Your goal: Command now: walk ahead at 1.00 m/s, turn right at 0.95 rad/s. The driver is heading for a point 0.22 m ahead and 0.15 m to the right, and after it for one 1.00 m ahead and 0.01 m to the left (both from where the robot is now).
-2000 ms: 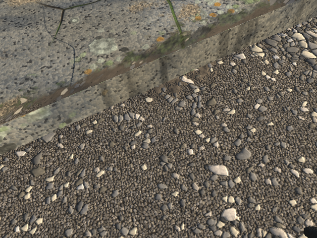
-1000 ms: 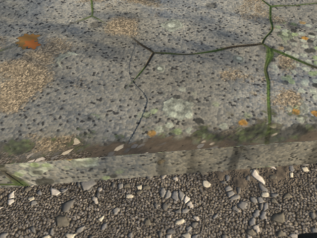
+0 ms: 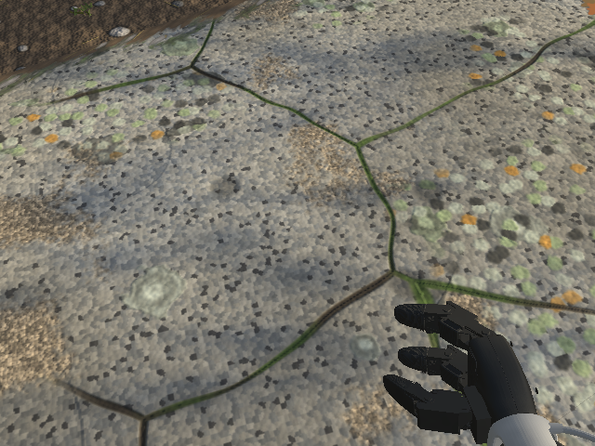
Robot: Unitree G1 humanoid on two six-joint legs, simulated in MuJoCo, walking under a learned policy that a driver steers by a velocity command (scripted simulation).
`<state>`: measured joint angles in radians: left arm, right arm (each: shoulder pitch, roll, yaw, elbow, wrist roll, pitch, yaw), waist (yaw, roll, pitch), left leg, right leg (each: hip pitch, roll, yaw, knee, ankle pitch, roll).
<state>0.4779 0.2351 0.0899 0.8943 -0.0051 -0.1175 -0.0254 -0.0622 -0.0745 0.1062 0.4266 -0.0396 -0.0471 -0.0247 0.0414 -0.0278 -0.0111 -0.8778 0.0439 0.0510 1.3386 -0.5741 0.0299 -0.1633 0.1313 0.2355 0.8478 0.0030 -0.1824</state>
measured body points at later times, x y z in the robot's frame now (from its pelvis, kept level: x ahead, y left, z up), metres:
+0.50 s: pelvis +0.38 +0.02 +0.12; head +0.43 +0.00 +0.57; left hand +0.60 +0.21 +0.01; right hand +0.44 -0.27 +0.02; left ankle +0.43 +0.19 -0.51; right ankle +0.43 -0.04 -0.60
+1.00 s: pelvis +0.53 +0.10 +0.14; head +0.58 +0.12 +0.58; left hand +0.74 +0.35 +0.04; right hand +0.66 -0.20 +0.06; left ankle +0.57 +0.17 -0.60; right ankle +0.54 -0.08 -0.53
